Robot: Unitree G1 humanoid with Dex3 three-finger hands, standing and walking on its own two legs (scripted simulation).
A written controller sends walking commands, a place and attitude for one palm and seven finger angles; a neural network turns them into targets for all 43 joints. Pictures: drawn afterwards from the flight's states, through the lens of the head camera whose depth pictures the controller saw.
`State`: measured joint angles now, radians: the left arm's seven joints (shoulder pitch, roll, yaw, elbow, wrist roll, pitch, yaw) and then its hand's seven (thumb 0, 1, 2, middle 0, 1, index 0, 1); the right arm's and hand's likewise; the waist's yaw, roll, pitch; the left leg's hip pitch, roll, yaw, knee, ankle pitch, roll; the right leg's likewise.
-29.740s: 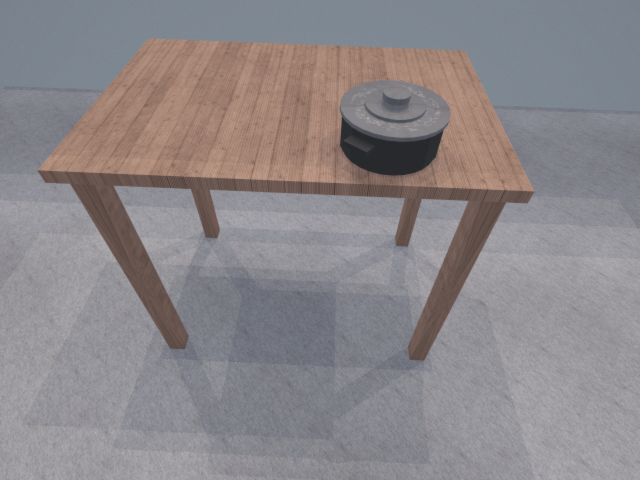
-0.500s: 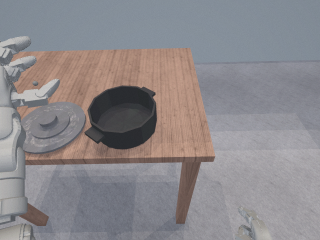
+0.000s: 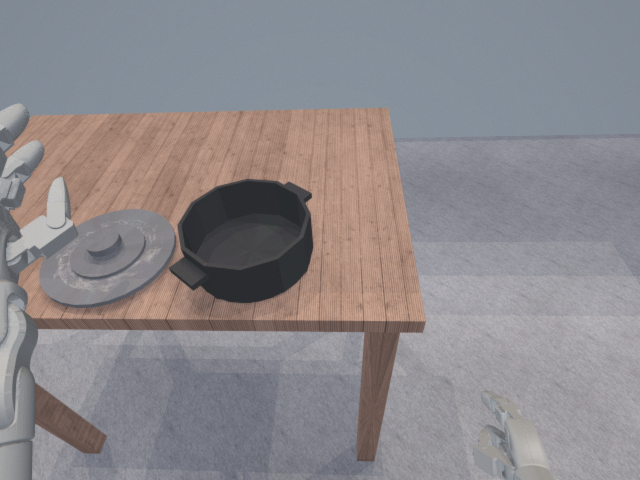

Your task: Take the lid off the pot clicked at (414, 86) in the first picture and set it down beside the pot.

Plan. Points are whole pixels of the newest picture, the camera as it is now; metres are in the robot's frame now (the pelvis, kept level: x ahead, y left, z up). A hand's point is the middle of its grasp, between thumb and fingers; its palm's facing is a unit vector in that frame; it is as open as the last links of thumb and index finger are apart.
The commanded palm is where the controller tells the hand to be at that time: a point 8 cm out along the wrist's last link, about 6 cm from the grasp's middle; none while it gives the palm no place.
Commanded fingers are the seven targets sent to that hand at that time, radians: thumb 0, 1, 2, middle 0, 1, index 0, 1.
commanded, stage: draw the hand back to the body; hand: left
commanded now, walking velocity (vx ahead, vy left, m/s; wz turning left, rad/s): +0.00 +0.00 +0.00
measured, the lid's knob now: (103, 242) +0.42 +0.40 +0.05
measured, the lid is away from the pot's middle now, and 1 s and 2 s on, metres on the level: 0.23 0.23 0.23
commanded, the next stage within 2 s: step back with the hand held close in 0.88 s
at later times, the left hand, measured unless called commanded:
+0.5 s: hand (23, 280) +0.21 +0.27 +0.23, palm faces +0.42 -0.85 -0.31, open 7.4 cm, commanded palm +0.15 +0.31 +0.23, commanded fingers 0.00 0.90 0.90 -0.20 -0.30 -0.20 -0.30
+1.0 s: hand out of the picture +0.16 +0.27 +0.23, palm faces +0.42 -0.85 -0.33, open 7.4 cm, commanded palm +0.11 +0.32 +0.23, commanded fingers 0.00 0.90 0.90 -0.20 -0.30 -0.20 -0.30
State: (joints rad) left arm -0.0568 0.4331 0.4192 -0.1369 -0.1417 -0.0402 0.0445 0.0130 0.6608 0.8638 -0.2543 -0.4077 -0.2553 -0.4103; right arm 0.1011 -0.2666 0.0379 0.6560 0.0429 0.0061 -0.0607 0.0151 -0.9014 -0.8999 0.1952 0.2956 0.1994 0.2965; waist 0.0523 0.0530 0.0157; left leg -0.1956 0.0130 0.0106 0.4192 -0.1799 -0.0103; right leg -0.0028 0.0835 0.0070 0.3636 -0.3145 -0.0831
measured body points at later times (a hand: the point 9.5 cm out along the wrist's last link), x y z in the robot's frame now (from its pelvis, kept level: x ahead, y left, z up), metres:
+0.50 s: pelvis -0.01 +0.02 +0.00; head -0.03 +0.01 +0.45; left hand +0.18 +0.32 +0.25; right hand +0.20 -0.19 -0.08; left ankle +0.03 +0.13 -0.74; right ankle -0.07 -0.06 -0.74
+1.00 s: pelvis -0.02 +0.03 +0.00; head -0.05 +0.02 +0.45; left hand +0.13 +0.31 +0.24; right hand +0.19 -0.17 -0.07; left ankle +0.03 +0.13 -0.74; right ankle -0.07 -0.06 -0.74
